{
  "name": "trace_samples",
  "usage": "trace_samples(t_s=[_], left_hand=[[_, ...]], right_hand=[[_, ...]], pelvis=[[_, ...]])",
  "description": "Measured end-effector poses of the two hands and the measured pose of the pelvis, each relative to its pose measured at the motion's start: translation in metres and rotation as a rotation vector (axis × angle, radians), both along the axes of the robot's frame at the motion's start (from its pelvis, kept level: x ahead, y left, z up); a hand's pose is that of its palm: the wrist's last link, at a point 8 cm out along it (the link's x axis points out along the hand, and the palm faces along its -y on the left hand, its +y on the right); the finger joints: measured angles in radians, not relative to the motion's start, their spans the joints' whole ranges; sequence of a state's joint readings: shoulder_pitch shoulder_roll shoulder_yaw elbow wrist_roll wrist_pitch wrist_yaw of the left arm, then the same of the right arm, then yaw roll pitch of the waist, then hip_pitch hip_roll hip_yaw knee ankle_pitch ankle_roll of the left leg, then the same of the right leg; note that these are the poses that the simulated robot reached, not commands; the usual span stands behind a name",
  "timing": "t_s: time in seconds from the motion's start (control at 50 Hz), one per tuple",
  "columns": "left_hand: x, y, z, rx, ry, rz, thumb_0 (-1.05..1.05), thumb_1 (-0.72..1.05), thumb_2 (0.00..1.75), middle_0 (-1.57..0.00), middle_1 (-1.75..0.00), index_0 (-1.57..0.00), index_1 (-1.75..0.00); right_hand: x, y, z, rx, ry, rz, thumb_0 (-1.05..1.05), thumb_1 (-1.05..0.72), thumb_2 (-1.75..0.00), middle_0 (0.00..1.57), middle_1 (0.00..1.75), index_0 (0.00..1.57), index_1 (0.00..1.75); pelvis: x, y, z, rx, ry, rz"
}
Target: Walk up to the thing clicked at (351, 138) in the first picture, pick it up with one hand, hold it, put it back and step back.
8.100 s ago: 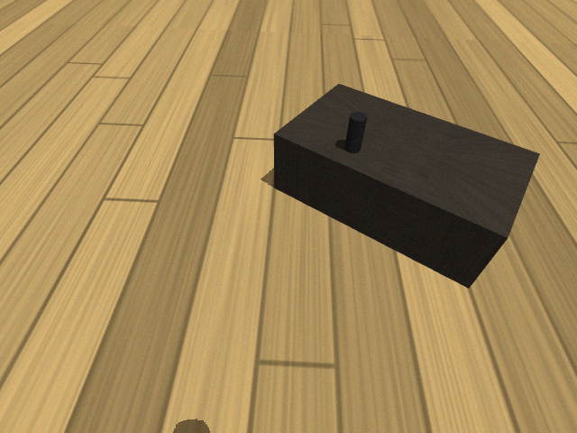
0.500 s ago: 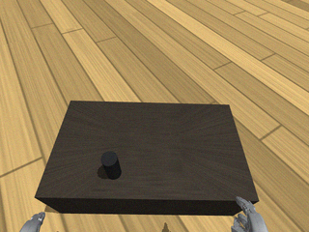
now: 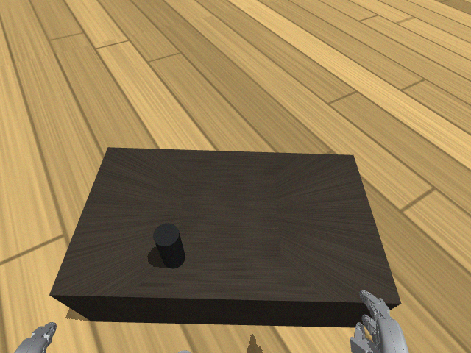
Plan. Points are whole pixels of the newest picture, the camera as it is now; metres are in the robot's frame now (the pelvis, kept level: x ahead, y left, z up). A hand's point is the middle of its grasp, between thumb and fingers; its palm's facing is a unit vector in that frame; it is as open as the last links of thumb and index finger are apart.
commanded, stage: go down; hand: left
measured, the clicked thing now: (170, 247) +0.45 +0.17 -0.31
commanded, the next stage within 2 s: none
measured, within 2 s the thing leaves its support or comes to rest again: neither
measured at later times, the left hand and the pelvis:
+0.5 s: hand out of the picture +0.13 +0.27 -0.08, palm faces +0.04 -0.94 -0.34, open 17.5 cm; pelvis -0.01 +0.01 -0.01, yaw +0 degrees
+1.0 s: hand (56, 330) +0.20 +0.29 -0.07, palm faces +0.11 -0.95 -0.29, open 17.6 cm; pelvis -0.02 +0.00 -0.01, yaw +0 degrees
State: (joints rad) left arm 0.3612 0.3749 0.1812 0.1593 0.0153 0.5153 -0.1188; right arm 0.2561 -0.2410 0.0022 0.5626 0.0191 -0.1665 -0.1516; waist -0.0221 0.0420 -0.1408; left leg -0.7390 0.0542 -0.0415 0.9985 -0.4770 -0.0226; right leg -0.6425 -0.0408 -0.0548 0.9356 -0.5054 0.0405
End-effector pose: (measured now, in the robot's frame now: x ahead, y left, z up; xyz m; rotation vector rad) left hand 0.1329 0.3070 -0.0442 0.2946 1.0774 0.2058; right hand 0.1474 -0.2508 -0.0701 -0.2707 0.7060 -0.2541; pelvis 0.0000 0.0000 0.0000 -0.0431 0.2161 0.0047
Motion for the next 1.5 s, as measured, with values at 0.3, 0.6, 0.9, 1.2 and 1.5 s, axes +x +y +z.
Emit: trace_samples(t_s=[0.3,0.6,0.9,1.2,1.5], left_hand=[[-0.009,0.003,0.001,0.005,-0.023,0.006,-0.01,-0.54,0.03,-0.09,-0.02,-0.07,-0.03],[-0.012,0.006,0.002,0.005,-0.037,0.011,-0.01,-0.57,0.04,-0.08,-0.01,-0.06,-0.03],[0.009,0.020,0.004,0.003,-0.110,0.033,-0.01,-0.58,0.06,-0.08,-0.02,-0.05,-0.04],[0.116,0.053,0.019,-0.109,-0.353,-0.021,-0.01,-0.59,0.06,-0.08,-0.01,-0.05,-0.04],[0.153,0.073,0.022,-0.153,-0.519,-0.053,-0.01,-0.59,0.04,-0.08,0.00,-0.05,-0.03]], right_hand=[[-0.005,0.006,0.001,-0.016,-0.055,-0.004,0.01,-0.87,-0.89,0.20,0.30,0.20,0.30],[-0.012,0.008,0.002,-0.026,-0.068,-0.010,0.01,-0.88,-0.89,0.20,0.30,0.20,0.30],[-0.020,0.007,0.001,-0.046,-0.058,0.003,0.01,-0.89,-0.89,0.20,0.30,0.20,0.30],[-0.068,-0.013,-0.010,-0.088,0.094,-0.027,0.01,-0.91,-0.90,0.20,0.30,0.20,0.29],[-0.120,-0.015,-0.030,-0.083,0.324,-0.051,0.01,-0.91,-0.90,0.20,0.30,0.20,0.29]], pelvis=[[-0.007,0.003,-0.006,-0.011,0.000,0.004],[-0.011,0.006,-0.007,-0.015,-0.006,0.003],[-0.017,0.005,-0.006,-0.015,-0.017,0.009],[-0.024,0.004,-0.007,-0.011,0.018,-0.015],[-0.028,0.008,-0.014,-0.008,0.064,-0.038]])
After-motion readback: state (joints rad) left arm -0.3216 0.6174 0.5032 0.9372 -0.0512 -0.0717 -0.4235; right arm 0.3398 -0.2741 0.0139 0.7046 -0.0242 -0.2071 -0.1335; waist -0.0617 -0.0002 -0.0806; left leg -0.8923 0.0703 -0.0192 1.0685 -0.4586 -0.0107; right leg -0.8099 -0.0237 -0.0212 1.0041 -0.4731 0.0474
